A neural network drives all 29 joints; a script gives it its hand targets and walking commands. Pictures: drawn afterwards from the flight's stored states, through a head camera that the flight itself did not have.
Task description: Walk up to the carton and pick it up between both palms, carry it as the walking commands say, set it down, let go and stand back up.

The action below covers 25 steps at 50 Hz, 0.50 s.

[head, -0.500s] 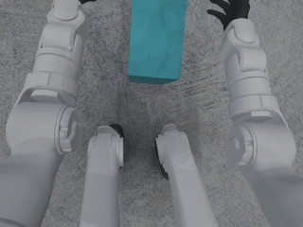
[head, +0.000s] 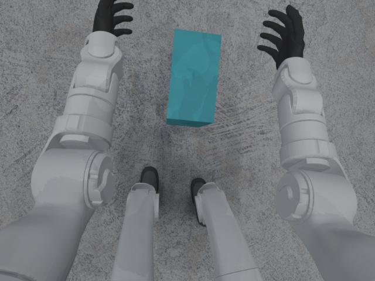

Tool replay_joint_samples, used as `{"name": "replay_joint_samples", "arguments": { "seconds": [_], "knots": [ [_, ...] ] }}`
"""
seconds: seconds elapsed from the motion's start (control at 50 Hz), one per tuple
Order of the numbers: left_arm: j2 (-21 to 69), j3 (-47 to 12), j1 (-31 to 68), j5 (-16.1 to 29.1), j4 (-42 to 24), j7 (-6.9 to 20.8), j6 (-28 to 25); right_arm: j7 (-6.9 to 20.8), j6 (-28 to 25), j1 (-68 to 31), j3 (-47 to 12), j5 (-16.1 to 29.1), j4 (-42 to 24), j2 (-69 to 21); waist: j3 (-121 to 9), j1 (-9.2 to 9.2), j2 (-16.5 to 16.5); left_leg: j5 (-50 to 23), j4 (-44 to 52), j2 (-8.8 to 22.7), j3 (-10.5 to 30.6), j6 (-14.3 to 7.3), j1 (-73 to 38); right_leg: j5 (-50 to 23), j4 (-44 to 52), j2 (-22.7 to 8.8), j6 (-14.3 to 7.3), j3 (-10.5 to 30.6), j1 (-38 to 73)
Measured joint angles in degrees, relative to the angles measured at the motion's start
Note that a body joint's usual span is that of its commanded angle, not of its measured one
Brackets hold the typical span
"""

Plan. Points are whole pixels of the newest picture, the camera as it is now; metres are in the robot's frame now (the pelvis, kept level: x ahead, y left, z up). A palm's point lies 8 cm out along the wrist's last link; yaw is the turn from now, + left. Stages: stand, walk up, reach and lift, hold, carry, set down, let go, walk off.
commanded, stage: set down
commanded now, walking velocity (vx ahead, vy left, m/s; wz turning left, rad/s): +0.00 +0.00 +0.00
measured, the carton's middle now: (189, 87) +0.54 -0.07 -0.50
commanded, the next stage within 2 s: let go in 0.14 s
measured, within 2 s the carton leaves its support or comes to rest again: neither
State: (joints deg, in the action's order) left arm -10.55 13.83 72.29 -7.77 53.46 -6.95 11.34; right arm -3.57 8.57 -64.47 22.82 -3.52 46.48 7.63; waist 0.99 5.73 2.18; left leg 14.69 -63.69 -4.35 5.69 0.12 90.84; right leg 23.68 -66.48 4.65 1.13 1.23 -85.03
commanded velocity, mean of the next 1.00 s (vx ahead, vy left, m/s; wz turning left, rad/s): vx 0.00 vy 0.00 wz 0.00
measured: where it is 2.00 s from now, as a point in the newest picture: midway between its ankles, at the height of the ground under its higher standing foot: (176, 205)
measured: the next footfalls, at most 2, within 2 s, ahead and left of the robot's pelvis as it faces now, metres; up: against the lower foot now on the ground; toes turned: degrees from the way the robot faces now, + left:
none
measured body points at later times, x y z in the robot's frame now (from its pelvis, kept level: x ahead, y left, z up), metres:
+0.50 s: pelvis +0.05 -0.01 +0.08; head +0.30 +0.01 +0.45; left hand +0.44 +0.16 -0.05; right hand +0.43 -0.20 -0.05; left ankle +0.10 +0.10 -0.61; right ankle +0.04 -0.12 -0.61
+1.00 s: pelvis +0.10 -0.02 +0.13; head +0.16 -0.01 +0.57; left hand +0.30 +0.20 +0.04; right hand +0.28 -0.25 +0.05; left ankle +0.10 +0.10 -0.61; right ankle +0.04 -0.12 -0.61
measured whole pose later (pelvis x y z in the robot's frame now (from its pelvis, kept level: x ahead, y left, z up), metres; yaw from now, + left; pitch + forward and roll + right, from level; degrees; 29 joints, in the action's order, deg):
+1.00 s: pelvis +0.10 -0.02 +0.13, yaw +0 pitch +6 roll +1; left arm -10.2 4.2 -8.2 -1.4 28.3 1.1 1.4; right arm 2.7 0.8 10.4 1.7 0.4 26.7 10.0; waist 0.6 1.0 -2.0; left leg 12.0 -25.4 -2.2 3.6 0.4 19.4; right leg 18.1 -27.2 3.6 -1.9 6.0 -14.7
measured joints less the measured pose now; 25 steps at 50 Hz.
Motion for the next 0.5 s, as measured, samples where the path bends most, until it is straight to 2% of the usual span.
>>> {"name": "replay_joint_samples", "arguments": {
  "seconds": [0.12,0.22,0.3,0.38,0.5],
  "knots": [
    [1.94,2.99,-0.69,-3.01,1.74,0.55,-1.45,1.03,-2.01,0.85,2.46,-3.19,2.23,-1.13,-1.03,-0.17,0.16,-2.30,6.52,0.30,0.48,-0.01,-3.86,-2.66,6.95,-0.13,-0.07,0.05,3.90],
    [3.78,3.89,-4.39,-5.73,-0.65,0.44,-2.30,1.34,-2.81,3.87,2.35,-5.10,0.76,-2.16,-1.69,-0.72,-0.30,-3.31,10.30,0.64,0.44,-0.03,-6.10,-3.99,10.97,-0.08,-0.13,0.39,6.08],
    [5.87,2.72,-13.34,-6.64,-6.42,-0.75,-2.69,2.40,-3.11,11.07,0.02,-6.30,-3.26,-2.57,-2.06,-1.70,-0.72,-4.13,14.30,0.65,0.23,-0.10,-9.90,-4.82,14.71,-0.40,-0.28,0.85,9.67],
    [7.45,0.48,-25.34,-5.50,-13.76,-1.87,-2.85,4.14,-3.45,20.18,-3.59,-6.98,-7.39,-2.32,-2.03,-2.48,-0.73,-4.74,18.36,0.53,0.33,-0.14,-15.49,-5.37,18.60,-0.83,-0.61,0.99,15.18],
    [8.21,-3.91,-40.55,-2.74,-21.33,-1.33,-3.70,6.14,-4.65,33.22,-8.46,-5.88,-10.78,-1.68,-2.16,-2.74,-1.17,-4.04,21.63,0.50,0.73,0.07,-24.91,-4.88,22.15,-1.08,-1.30,0.79,24.76]
  ]
}}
